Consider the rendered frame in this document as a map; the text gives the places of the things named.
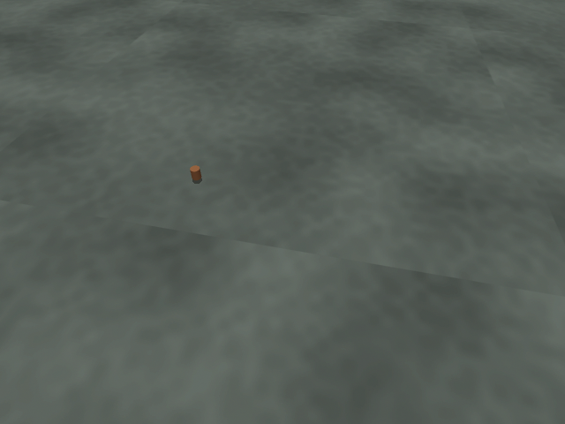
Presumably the tin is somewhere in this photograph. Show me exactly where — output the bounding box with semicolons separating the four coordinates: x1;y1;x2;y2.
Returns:
190;165;201;180

